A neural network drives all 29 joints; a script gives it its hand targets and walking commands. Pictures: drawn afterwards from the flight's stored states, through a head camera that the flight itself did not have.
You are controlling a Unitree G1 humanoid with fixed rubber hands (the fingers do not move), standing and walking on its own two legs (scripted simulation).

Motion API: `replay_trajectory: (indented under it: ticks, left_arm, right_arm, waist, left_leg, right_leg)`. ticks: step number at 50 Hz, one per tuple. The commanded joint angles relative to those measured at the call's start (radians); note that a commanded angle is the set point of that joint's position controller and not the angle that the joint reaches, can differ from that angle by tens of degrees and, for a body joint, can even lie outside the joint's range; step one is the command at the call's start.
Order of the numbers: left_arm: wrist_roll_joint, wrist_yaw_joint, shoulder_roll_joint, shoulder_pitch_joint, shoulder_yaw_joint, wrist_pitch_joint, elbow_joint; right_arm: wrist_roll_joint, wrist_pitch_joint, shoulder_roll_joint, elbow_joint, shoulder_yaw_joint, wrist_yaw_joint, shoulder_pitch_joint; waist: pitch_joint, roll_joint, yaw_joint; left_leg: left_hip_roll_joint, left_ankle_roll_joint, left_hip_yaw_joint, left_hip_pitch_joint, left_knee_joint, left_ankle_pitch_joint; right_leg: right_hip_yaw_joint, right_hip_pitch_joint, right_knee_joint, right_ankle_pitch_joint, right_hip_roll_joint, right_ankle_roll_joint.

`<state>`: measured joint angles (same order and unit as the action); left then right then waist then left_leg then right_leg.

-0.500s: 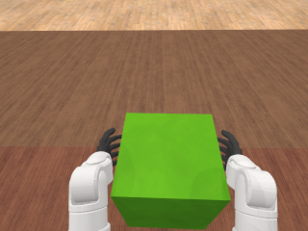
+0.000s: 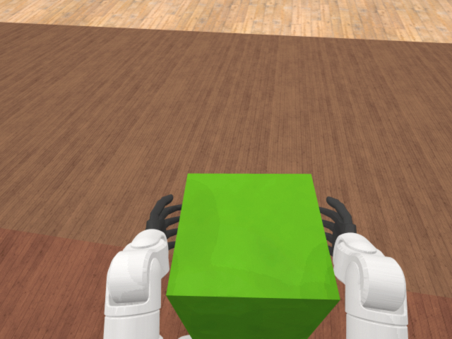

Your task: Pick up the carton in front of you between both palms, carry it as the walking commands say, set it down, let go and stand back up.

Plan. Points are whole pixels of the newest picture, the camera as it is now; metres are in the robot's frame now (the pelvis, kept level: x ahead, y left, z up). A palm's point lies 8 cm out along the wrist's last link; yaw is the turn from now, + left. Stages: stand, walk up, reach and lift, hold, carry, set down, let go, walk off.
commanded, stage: carry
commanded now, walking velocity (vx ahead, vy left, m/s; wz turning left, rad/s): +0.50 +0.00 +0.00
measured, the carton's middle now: (248, 261) +0.25 +0.00 -0.02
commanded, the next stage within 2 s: none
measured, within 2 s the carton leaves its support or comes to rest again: neither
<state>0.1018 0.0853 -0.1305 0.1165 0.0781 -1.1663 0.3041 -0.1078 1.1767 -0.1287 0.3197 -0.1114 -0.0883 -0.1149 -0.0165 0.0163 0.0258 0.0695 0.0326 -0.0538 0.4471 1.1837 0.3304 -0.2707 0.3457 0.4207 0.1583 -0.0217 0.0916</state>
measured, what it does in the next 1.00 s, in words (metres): walks ahead: left foot, then right foot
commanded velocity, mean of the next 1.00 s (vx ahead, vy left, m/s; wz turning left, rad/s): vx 0.50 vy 0.00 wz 0.00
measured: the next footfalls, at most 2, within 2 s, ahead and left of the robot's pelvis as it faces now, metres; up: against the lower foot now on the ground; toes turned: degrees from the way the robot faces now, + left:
left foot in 0.32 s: +0.41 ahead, +0.12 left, +0.00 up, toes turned +9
right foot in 0.80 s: +0.68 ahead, -0.06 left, -0.03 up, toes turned -6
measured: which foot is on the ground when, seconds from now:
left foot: up 0.00-0.30, down 0.32-0.80, up 0.82-1.00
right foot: down 0.00-0.34, up 0.36-0.78, down 0.80-1.00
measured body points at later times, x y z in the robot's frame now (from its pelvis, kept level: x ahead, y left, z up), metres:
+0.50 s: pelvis +0.33 +0.05 -0.01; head +0.37 +0.06 +0.44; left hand +0.69 +0.17 +0.08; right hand +0.66 -0.13 +0.09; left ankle +0.37 +0.11 -0.74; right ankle +0.25 -0.08 -0.64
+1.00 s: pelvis +0.66 -0.01 -0.03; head +0.75 -0.02 +0.41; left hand +1.02 +0.15 +0.04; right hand +1.03 -0.16 +0.03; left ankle +0.63 +0.13 -0.68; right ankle +0.65 -0.05 -0.76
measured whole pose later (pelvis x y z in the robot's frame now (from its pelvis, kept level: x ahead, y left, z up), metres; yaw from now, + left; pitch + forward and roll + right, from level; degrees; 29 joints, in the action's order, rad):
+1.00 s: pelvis +0.66 -0.01 -0.03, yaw -1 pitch +6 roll +2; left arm 0.06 0.12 -0.06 0.58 0.23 -1.18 0.04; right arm -0.07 1.19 -0.05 0.03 -0.21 -0.13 -0.59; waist 0.10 -0.01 0.04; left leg 0.02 0.05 -0.02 0.60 1.12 0.39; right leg -0.12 0.37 0.55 0.16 0.02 0.11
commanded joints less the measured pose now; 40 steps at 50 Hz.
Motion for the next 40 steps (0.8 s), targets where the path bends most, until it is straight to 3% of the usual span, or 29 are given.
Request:
replay_trajectory:
  ticks: [1,6,10,13,15,16,17,18,19,20,21,23,26,30,35,37,38,39,40]
  left_arm:
    - [-0.417,-0.262,-1.003,0.440,-0.739,0.031,0.144]
    - [-0.416,-0.273,-0.929,0.407,-0.737,0.030,0.164]
    - [-0.407,-0.255,-0.828,0.470,-0.719,0.012,0.176]
    - [-0.402,-0.233,-0.735,0.579,-0.700,-0.011,0.144]
    - [-0.402,-0.217,-0.677,0.671,-0.689,-0.031,0.103]
    - [-0.405,-0.208,-0.656,0.715,-0.683,-0.043,0.077]
    - [-0.410,-0.200,-0.651,0.765,-0.676,-0.058,0.051]
    - [-0.426,-0.193,-0.673,0.815,-0.669,-0.069,0.017]
    - [-0.441,-0.189,-0.698,0.874,-0.655,-0.071,-0.008]
    - [-0.451,-0.188,-0.740,0.910,-0.640,-0.069,-0.037]
    - [-0.458,-0.187,-0.777,0.935,-0.634,-0.063,-0.062]
    - [-0.463,-0.185,-0.833,1.023,-0.623,-0.049,-0.093]
    - [-0.464,-0.173,-0.879,1.135,-0.610,-0.030,-0.132]
    - [-0.447,-0.157,-0.894,1.178,-0.574,-0.025,-0.209]
    - [-0.436,-0.169,-0.926,1.186,-0.541,-0.031,-0.271]
    - [-0.432,-0.183,-0.935,1.178,-0.527,-0.036,-0.290]
    - [-0.428,-0.190,-0.938,1.158,-0.519,-0.037,-0.308]
    - [-0.425,-0.199,-0.939,1.139,-0.509,-0.035,-0.323]
    - [-0.423,-0.210,-0.937,1.115,-0.491,-0.035,-0.337]
  right_arm:
    - [0.397,-0.039,-0.993,0.099,0.752,0.260,-0.416]
    - [0.384,-0.048,-0.952,0.130,0.773,0.242,-0.408]
    - [0.410,-0.020,-0.855,0.169,0.781,0.233,-0.506]
    - [0.424,0.010,-0.758,0.140,0.756,0.226,-0.615]
    - [0.421,0.026,-0.702,0.069,0.717,0.217,-0.667]
    - [0.418,0.034,-0.671,0.022,0.690,0.212,-0.684]
    - [0.411,0.040,-0.631,-0.012,0.661,0.206,-0.712]
    - [0.412,0.044,-0.629,-0.053,0.639,0.201,-0.760]
    - [0.438,0.048,-0.667,-0.058,0.640,0.201,-0.813]
    - [0.455,0.048,-0.709,-0.070,0.635,0.202,-0.861]
    - [0.477,0.043,-0.758,-0.076,0.644,0.205,-0.916]
    - [0.512,0.029,-0.840,-0.079,0.662,0.213,-1.057]
    - [0.545,0.016,-0.888,-0.105,0.659,0.220,-1.196]
    - [0.538,0.013,-0.897,-0.197,0.618,0.216,-1.229]
    - [0.500,0.014,-0.930,-0.280,0.573,0.216,-1.205]
    - [0.483,0.013,-0.945,-0.299,0.568,0.214,-1.190]
    - [0.479,0.013,-0.954,-0.308,0.571,0.213,-1.185]
    - [0.477,0.012,-0.962,-0.316,0.578,0.212,-1.175]
    - [0.474,0.009,-0.956,-0.318,0.579,0.211,-1.183]
  waist:
    - [-0.380,-0.098,-0.015]
    - [-0.275,-0.149,-0.010]
    - [-0.212,-0.162,0.006]
    - [-0.181,-0.172,0.016]
    - [-0.245,-0.124,-0.033]
    - [-0.322,-0.042,-0.067]
    - [-0.406,0.163,-0.081]
    - [-0.448,0.366,-0.093]
    - [-0.436,0.278,-0.090]
    - [-0.421,0.180,-0.102]
    - [-0.410,0.054,-0.095]
    - [-0.427,0.064,-0.069]
    - [-0.426,0.084,-0.058]
    - [-0.401,0.089,-0.077]
    - [-0.373,0.124,-0.098]
    - [-0.378,0.133,-0.072]
    - [-0.410,0.106,-0.034]
    - [-0.445,0.048,0.005]
    - [-0.505,-0.059,0.031]
  left_leg:
    - [0.049,-0.006,0.008,0.137,-0.122,-0.052]
    - [0.030,-0.038,-0.083,0.181,-0.435,-0.168]
    - [-0.001,-0.017,-0.141,0.146,-0.573,-0.264]
    - [-0.011,0.019,-0.152,0.076,-0.622,-0.260]
    - [-0.083,0.035,-0.216,-0.168,-0.680,-0.207]
    - [-0.059,0.036,-0.159,-0.393,-0.680,-0.152]
    - [0.202,0.104,0.268,-0.566,-0.788,0.029]
    - [0.350,0.235,0.631,-0.719,-0.916,0.020]
    - [0.348,0.243,0.567,-0.698,-0.884,-0.088]
    - [0.306,0.228,0.455,-0.664,-0.830,-0.248]
    - [0.277,0.192,0.354,-0.600,-0.814,-0.310]
    - [0.246,0.156,0.240,-0.514,-0.831,-0.322]
    - [0.217,0.162,0.159,-0.492,-0.842,-0.324]
    - [0.171,0.177,0.076,-0.536,-0.814,-0.459]
    - [0.103,0.111,-0.032,-0.580,-0.725,-0.638]
    - [0.105,0.075,-0.051,-0.596,-0.630,-0.718]
    - [0.083,0.047,-0.090,-0.564,-0.507,-0.738]
    - [0.050,0.025,-0.109,-0.451,-0.349,-0.614]
    - [0.013,0.021,-0.079,-0.240,-0.159,-0.299]
  right_leg:
    - [0.316,-0.406,-0.214,-0.137,-0.288,0.051]
    - [0.181,-0.404,-0.230,-0.204,-0.226,0.047]
    - [0.132,-0.404,-0.191,-0.264,-0.206,0.038]
    - [0.124,-0.400,-0.122,-0.295,-0.210,0.028]
    - [0.047,-0.329,0.110,-0.404,-0.164,-0.007]
    - [0.032,-0.208,0.315,-0.314,-0.119,-0.037]
    - [0.039,0.006,0.610,-0.035,-0.034,-0.083]
    - [0.146,0.290,0.853,0.342,0.081,-0.094]
    - [0.255,0.362,0.982,0.346,0.017,-0.062]
    - [0.280,0.397,1.006,0.322,-0.016,-0.037]
    - [0.284,0.390,0.948,0.258,-0.050,-0.028]
    - [0.278,0.331,0.844,0.181,-0.073,-0.030]
    - [0.244,0.348,0.734,0.139,-0.061,-0.043]
    - [0.200,0.385,0.465,0.049,-0.046,-0.058]
    - [0.120,0.237,0.115,-0.188,0.029,-0.039]
    - [0.119,0.123,0.018,-0.244,0.041,-0.017]
    - [0.097,-0.021,-0.041,-0.282,0.059,-0.013]
    - [0.119,-0.210,-0.037,-0.297,0.026,-0.014]
    - [0.271,-0.434,0.105,-0.443,-0.115,-0.031]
